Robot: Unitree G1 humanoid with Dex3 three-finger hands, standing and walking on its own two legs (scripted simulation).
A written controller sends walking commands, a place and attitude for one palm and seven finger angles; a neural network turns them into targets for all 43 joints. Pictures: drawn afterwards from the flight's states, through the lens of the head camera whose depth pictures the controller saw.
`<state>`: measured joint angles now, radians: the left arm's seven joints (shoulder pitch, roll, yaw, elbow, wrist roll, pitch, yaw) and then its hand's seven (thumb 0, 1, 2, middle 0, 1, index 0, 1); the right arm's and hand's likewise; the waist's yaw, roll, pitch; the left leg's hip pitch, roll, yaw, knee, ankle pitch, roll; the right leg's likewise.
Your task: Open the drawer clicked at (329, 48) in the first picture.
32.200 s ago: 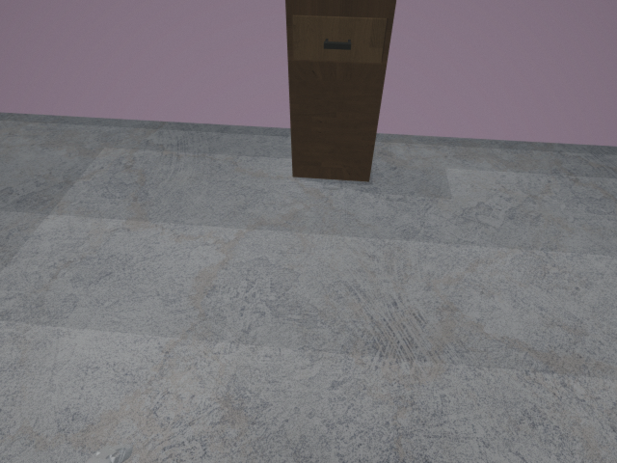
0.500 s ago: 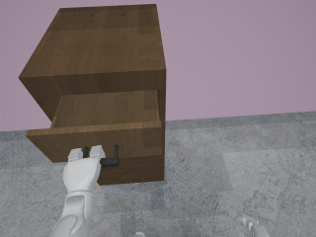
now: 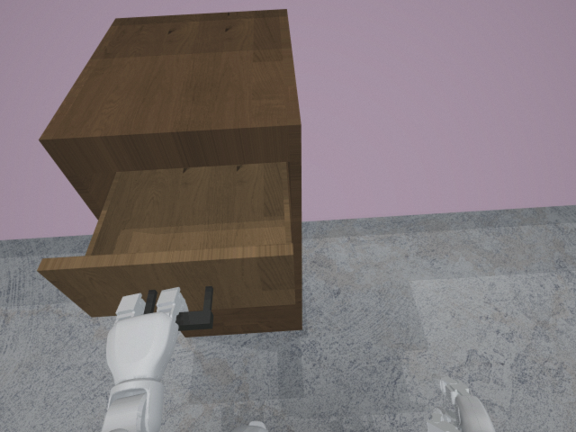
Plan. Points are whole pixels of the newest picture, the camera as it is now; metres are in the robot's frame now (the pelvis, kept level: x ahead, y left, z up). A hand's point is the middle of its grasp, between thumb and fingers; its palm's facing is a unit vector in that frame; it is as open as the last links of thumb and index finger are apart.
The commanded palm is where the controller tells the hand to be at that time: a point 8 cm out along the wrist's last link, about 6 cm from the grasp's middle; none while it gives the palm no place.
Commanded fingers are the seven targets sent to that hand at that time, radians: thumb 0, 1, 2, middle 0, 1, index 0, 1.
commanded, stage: pull the drawer open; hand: left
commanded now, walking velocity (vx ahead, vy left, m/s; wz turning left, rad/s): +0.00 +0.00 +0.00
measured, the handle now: (178, 308) +0.30 +0.19 -0.02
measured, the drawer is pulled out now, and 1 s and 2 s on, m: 0.19 0.30 0.30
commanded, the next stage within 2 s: open the thumb to release the handle in 1.08 s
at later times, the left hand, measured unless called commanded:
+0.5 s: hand (153, 397) +0.18 +0.20 -0.04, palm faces -0.04 -0.15 -0.99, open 5.2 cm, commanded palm +0.14 +0.20 +0.01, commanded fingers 0.00 0.90 0.90 -0.40 -1.35 -0.40 -1.35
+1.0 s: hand out of the picture +0.12 +0.20 -0.04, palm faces -0.05 -0.16 -0.99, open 5.2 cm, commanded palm +0.09 +0.18 +0.01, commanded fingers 0.00 0.90 0.90 -0.40 -1.35 -0.40 -1.35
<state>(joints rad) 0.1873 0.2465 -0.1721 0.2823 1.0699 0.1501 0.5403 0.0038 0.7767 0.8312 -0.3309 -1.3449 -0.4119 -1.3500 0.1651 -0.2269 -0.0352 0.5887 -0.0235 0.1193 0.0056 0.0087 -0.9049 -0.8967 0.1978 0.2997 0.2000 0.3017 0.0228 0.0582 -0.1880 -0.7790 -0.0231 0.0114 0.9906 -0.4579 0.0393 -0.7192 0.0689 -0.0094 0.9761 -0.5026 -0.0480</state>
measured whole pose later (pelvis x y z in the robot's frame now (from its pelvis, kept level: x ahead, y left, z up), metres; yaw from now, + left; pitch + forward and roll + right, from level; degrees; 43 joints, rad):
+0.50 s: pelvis +0.01 +0.00 -0.01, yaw +0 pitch +15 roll +0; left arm 0.50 0.24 -0.16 0.04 1.09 0.06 0.56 0.01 0.78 0.81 -0.32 -1.34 -0.42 -1.35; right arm 0.13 -0.22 -0.01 0.51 -0.04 0.11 0.05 0.01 -0.90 -0.90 0.20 0.30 0.20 0.30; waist 0.06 0.06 -0.20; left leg -0.80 -0.02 0.02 1.05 -0.51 0.04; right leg -0.75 0.07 0.00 1.04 -0.55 -0.05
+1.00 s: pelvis -0.01 -0.01 -0.03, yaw +1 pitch +15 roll +0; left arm 0.67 0.27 -0.13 -0.12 1.08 -0.02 0.53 0.00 0.78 0.82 -0.32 -1.34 -0.41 -1.35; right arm 0.16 -0.22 0.01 0.45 -0.06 0.09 0.07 0.01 -0.90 -0.90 0.20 0.30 0.20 0.30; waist 0.08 0.06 -0.22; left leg -0.91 -0.02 0.01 1.16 -0.52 0.03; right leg -0.85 0.07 -0.03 1.16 -0.58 -0.07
